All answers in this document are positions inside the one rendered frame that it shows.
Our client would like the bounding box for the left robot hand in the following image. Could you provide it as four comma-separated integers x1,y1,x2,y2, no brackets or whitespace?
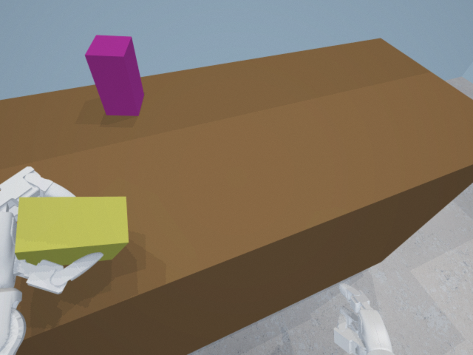
0,166,103,294

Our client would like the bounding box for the right robot hand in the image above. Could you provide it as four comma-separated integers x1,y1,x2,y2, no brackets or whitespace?
334,283,392,355

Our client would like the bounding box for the left robot forearm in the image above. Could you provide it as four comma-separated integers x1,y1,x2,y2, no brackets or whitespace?
0,288,26,355

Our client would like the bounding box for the sponge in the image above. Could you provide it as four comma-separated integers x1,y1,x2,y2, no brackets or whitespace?
15,197,129,266

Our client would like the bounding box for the table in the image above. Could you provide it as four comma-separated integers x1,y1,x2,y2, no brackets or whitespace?
0,38,473,355

